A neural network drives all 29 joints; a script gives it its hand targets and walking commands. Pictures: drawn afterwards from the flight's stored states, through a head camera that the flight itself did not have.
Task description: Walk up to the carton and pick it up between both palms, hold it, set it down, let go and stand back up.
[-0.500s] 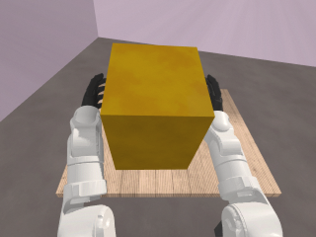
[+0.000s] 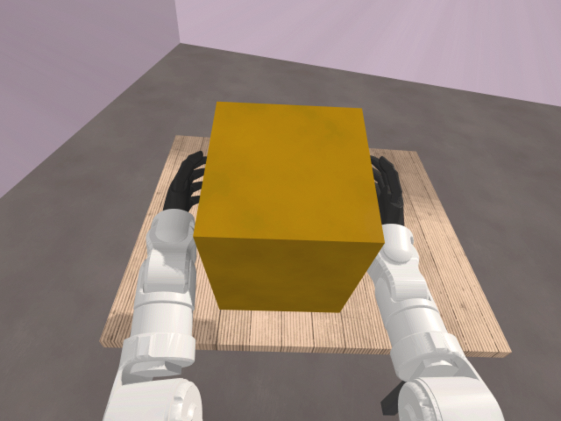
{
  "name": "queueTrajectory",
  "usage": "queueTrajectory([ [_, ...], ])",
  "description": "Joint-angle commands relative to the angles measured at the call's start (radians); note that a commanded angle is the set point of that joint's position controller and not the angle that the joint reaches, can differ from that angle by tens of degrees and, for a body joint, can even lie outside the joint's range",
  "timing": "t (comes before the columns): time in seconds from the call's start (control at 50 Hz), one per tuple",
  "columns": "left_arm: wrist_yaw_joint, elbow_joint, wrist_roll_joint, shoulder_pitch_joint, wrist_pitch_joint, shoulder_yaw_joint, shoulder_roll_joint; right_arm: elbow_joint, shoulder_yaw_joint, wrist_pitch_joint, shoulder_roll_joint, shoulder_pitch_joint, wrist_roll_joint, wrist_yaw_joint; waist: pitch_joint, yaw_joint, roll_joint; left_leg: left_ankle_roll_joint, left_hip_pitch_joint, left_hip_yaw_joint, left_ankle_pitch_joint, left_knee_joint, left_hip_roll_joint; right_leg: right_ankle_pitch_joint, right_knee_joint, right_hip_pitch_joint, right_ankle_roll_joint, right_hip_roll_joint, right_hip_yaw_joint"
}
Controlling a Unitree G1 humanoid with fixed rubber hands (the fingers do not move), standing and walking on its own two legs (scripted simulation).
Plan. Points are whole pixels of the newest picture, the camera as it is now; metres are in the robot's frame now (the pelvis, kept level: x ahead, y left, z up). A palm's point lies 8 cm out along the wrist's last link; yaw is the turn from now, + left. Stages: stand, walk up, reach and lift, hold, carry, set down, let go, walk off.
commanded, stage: set down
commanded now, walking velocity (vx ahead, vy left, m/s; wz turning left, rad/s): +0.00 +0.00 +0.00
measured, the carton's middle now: (284, 217) +0.38 +0.00 +0.10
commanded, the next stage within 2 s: none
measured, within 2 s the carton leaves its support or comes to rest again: neither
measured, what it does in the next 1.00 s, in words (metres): stands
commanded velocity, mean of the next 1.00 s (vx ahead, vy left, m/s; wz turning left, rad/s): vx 0.00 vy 0.00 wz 0.00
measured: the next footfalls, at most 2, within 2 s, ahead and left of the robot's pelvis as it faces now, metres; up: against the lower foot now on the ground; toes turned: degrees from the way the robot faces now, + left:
none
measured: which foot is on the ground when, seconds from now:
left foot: down 0.00-1.00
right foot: down 0.00-1.00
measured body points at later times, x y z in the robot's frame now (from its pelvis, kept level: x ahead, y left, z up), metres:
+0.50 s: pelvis +0.00 +0.00 +0.00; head -0.01 +0.03 +0.45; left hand +0.40 +0.15 +0.10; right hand +0.38 -0.15 +0.11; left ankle +0.01 +0.12 -0.75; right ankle -0.02 -0.11 -0.75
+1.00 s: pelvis +0.01 +0.00 +0.00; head +0.03 +0.03 +0.45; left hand +0.41 +0.15 +0.06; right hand +0.40 -0.14 +0.08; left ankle +0.01 +0.12 -0.75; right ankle -0.02 -0.11 -0.75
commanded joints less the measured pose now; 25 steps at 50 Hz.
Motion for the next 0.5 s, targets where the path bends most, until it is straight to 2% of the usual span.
queueTrajectory([
  [0.0, -0.126, -0.066, -0.062, -0.519, -0.067, -0.392, -0.460, -0.181, 0.327, -0.069, 0.395, -0.579, -0.037, 0.099, -0.357, 0.000, 0.087, -0.029, 0.087, 0.044, 0.301, 0.003, -0.034, 0.330, 0.026, 0.095, 0.045, 0.027, -0.025],
  [0.26, -0.112, 0.127, -0.043, -0.635, -0.182, -0.301, -0.484, -0.015, 0.169, -0.118, 0.421, -0.630, -0.150, 0.134, -0.376, 0.021, 0.085, -0.030, 0.071, 0.071, 0.243, -0.020, -0.025, 0.258, 0.011, 0.064, 0.042, 0.027, -0.032],
  [0.48, -0.099, 0.261, -0.019, -0.703, -0.281, -0.210, -0.479, 0.118, 0.058, -0.141, 0.465, -0.639, -0.240, 0.159, -0.392, 0.040, 0.082, -0.027, 0.048, 0.093, 0.259, -0.027, -0.024, 0.279, 0.014, 0.081, 0.048, 0.025, -0.020],
])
